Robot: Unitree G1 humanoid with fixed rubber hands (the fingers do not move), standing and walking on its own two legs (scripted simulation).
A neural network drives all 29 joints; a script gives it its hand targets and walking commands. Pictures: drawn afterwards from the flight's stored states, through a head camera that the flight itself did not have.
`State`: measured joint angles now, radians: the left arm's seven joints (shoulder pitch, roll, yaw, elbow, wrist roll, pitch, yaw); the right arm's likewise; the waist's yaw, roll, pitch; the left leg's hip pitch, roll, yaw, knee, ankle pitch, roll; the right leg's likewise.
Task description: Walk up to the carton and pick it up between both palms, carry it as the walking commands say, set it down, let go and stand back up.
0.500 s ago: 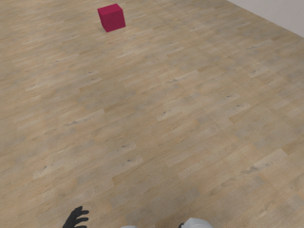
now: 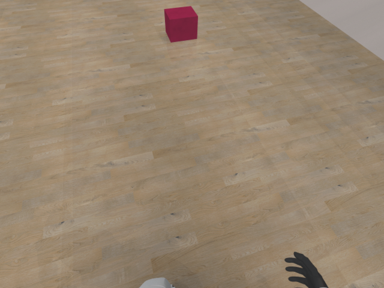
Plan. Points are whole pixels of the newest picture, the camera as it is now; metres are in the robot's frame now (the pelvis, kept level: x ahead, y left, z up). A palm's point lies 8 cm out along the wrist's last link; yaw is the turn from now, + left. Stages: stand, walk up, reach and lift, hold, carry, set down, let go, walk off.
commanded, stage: walk up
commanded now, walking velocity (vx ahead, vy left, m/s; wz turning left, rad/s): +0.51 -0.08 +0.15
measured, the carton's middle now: (180, 24) +2.41 +0.22 -0.65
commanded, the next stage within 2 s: none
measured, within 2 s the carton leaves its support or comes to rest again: neither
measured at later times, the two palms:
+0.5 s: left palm (136, 176) +0.39 +0.19 -0.11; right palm (324, 276) +0.17 -0.29 -0.15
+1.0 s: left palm (108, 192) +0.35 +0.27 -0.14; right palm (256, 118) +0.64 -0.18 -0.11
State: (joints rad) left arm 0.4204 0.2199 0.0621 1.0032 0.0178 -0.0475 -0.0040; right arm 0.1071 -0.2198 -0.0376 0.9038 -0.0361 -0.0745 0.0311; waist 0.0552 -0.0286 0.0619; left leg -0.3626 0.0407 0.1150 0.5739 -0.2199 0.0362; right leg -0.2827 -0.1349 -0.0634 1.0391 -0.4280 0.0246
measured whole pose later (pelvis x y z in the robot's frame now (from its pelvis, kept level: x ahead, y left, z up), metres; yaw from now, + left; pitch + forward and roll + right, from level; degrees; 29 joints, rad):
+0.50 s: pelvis +0.25 -0.05 -0.01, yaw +2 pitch +0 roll +1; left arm 0.08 0.21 0.05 0.90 0.03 -0.07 -0.02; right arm 0.44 -0.20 -0.05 1.08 -0.02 -0.06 0.00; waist -0.06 0.02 0.07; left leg -0.17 0.04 0.01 0.95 -0.46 -0.01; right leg -0.43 -0.08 -0.13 0.62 -0.18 -0.04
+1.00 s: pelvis +0.47 +0.04 +0.00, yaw +2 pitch +1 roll +0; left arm 0.49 0.19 0.07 1.09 0.03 -0.06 0.00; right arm 0.05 -0.21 -0.05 0.92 -0.04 -0.07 0.04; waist 0.08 -0.01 0.06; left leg -0.40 0.08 0.13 0.56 -0.18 0.01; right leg -0.14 -0.14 -0.06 0.74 -0.49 0.03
